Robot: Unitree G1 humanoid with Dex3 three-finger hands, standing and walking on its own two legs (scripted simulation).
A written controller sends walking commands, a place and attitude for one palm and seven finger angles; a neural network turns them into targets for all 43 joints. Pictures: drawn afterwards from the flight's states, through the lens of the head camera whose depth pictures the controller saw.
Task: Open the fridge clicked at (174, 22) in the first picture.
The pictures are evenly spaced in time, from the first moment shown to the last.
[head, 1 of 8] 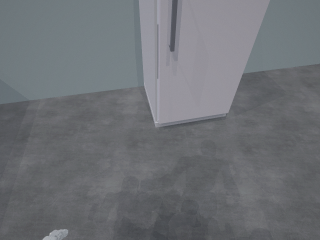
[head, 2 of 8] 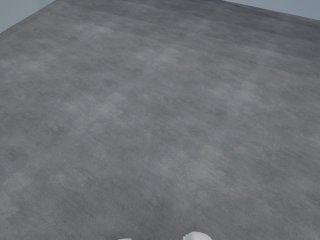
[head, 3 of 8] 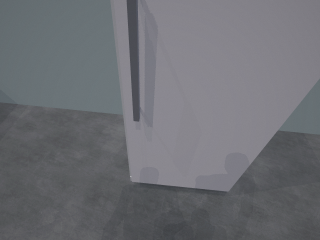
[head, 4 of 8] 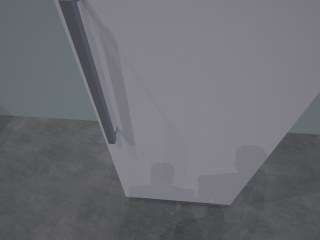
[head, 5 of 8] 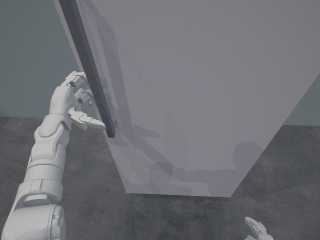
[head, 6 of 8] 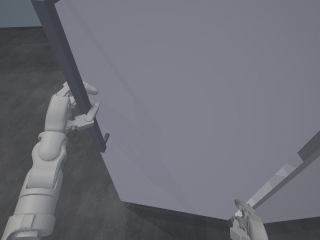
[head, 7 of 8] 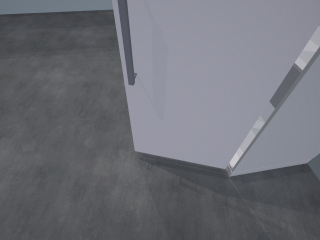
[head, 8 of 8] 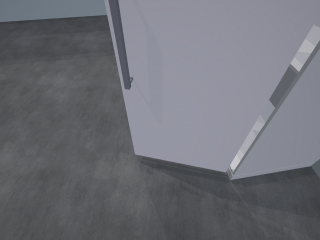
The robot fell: no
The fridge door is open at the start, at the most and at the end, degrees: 0 76 68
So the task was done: yes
